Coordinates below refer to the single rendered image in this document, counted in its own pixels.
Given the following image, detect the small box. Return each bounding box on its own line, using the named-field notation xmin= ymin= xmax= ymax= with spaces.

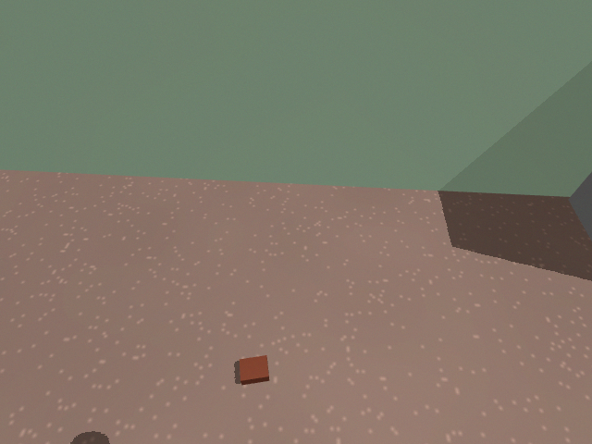
xmin=240 ymin=355 xmax=269 ymax=385

